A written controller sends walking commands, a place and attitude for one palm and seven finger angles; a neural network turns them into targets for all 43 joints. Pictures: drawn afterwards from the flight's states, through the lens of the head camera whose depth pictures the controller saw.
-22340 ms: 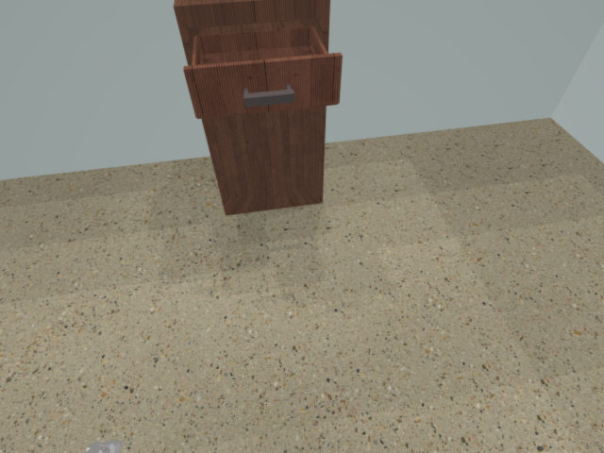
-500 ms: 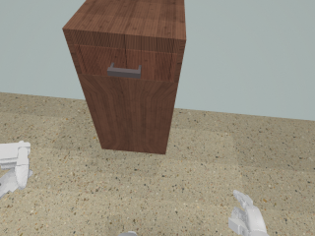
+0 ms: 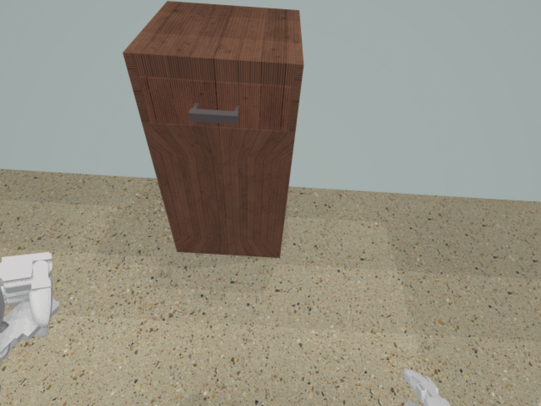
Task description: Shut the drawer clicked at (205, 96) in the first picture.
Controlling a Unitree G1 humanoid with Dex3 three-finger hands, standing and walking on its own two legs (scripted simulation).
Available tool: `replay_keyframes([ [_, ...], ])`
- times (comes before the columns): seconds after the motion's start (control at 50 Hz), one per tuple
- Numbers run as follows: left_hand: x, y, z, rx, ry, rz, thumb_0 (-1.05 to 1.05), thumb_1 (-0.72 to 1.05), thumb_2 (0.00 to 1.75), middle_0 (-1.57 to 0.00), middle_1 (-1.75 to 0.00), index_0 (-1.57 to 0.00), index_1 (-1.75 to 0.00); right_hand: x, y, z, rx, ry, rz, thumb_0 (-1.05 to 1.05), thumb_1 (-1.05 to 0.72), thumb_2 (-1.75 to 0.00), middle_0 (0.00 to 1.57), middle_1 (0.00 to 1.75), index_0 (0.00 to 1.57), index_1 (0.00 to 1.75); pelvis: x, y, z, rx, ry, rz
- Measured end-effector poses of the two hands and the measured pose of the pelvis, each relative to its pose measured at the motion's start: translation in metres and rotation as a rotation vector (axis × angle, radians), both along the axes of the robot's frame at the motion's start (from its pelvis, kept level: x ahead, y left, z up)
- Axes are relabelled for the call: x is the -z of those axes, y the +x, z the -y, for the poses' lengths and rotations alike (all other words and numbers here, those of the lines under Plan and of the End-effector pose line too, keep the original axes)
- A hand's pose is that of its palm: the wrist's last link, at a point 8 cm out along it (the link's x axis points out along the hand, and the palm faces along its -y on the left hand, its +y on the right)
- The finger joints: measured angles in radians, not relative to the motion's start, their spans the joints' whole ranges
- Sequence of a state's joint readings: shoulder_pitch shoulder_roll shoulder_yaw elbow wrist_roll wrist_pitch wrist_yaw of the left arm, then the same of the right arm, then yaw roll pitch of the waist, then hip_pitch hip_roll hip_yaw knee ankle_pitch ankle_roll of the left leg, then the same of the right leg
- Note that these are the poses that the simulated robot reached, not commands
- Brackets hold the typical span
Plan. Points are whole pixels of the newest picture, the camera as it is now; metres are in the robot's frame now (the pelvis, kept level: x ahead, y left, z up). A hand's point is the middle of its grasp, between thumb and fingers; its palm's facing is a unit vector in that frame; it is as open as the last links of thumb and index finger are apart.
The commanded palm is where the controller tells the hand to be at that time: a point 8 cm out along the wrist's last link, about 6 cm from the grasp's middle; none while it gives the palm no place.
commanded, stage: stop stepping back and stand still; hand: left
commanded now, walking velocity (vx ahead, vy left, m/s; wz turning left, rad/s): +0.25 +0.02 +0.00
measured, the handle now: (215, 111) +0.85 +0.22 -0.02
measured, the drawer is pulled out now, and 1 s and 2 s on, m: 0.00 0.00 0.00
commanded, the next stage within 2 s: let the arm hang, fingers relaxed in 0.58 s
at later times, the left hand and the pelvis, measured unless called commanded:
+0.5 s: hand (30, 320) +0.16 +0.26 +0.15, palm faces +0.40 -0.82 -0.42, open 3.3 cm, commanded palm +0.11 +0.29 +0.18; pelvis -0.02 +0.01 +0.00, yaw +1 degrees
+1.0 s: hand out of the picture +0.00 +0.20 -0.18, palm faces +0.08 -0.98 -0.20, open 3.2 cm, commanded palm none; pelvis -0.03 +0.01 +0.00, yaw +3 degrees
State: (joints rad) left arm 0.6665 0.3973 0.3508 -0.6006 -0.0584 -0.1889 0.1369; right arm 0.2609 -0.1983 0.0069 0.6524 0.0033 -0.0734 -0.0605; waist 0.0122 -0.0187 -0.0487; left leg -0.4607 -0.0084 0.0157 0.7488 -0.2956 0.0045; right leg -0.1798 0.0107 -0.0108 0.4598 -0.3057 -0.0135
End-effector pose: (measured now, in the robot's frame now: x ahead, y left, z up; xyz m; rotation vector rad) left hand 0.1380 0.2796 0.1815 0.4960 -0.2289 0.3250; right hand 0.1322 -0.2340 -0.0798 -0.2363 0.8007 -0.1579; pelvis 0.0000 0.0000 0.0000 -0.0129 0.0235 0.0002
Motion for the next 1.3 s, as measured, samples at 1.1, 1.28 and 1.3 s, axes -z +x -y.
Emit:
replay_keyframes([
  [1.1,0.326,-0.213,0.024,-0.352,-0.564,-1.6,0.01,0.91,0.89,-0.87,-1.07,-0.87,-1.08,0.049,-0.149,-0.001,0.037,0.001,-0.612,0.01,-0.91,-0.89,0.2,0.3,0.2,0.29,-0.001,-0.03,-0.01,-0.067,-0.007,0.037],
  [1.28,0.314,-0.255,0.034,-0.417,-0.566,-1.72,0.01,0.91,0.9,-0.52,-0.67,-0.52,-0.68,0.063,-0.185,-0.026,0.073,0.092,-0.7,0.01,-0.91,-0.89,0.2,0.3,0.2,0.29,-0.003,-0.029,-0.012,-0.061,0.001,0.048],
  [1.3,0.314,-0.254,0.036,-0.414,-0.568,-1.715,0.01,0.91,0.9,-0.48,-0.63,-0.48,-0.63,0.064,-0.184,-0.029,0.073,0.101,-0.697,0.01,-0.91,-0.89,0.2,0.3,0.2,0.29,-0.003,-0.029,-0.012,-0.06,0.002,0.049],
])
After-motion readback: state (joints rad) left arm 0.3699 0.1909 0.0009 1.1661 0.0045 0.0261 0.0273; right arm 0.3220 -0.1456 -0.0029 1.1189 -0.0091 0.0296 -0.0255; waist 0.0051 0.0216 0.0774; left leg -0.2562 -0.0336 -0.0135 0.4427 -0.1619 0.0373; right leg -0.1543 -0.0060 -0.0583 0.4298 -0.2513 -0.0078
